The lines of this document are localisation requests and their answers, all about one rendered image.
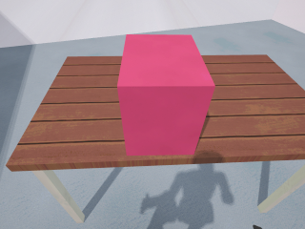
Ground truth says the carton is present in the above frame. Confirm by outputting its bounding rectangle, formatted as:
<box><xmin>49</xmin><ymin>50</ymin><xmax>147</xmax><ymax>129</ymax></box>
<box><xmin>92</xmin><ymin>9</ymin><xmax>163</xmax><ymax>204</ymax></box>
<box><xmin>117</xmin><ymin>34</ymin><xmax>215</xmax><ymax>156</ymax></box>

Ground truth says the table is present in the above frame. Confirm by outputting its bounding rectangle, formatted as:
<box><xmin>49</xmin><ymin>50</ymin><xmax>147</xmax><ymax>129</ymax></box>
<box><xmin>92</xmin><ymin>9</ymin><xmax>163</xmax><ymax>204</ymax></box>
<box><xmin>6</xmin><ymin>54</ymin><xmax>305</xmax><ymax>223</ymax></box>

